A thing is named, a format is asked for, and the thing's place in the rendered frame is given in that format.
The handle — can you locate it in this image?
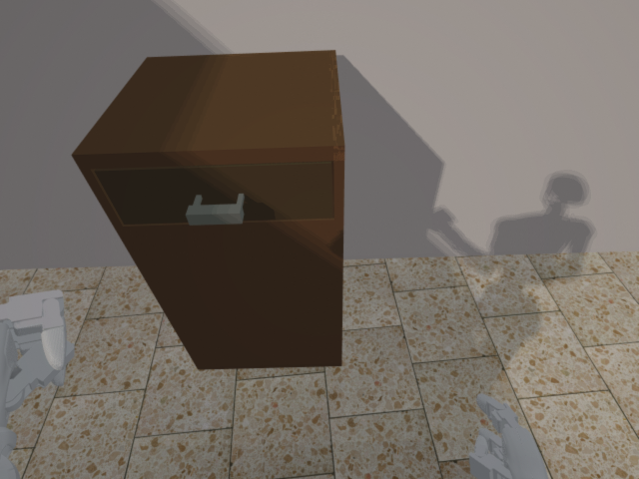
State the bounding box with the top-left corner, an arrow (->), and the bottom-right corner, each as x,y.
186,194 -> 245,226

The right robot hand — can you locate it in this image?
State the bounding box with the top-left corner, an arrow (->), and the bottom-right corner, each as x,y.
469,393 -> 548,479

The cabinet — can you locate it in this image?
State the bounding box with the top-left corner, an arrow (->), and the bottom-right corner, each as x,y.
71,50 -> 344,370

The drawer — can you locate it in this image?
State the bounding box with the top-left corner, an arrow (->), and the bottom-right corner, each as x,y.
94,161 -> 332,225

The robot left forearm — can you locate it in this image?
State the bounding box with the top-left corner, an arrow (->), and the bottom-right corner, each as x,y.
0,427 -> 20,479

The left robot hand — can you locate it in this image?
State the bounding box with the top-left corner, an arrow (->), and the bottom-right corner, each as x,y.
0,289 -> 75,427

